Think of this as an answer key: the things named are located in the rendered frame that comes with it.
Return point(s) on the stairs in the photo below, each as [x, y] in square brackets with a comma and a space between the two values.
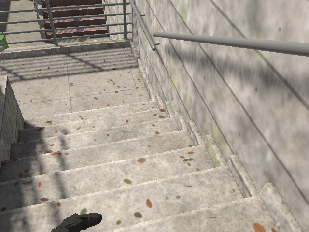
[74, 22]
[131, 164]

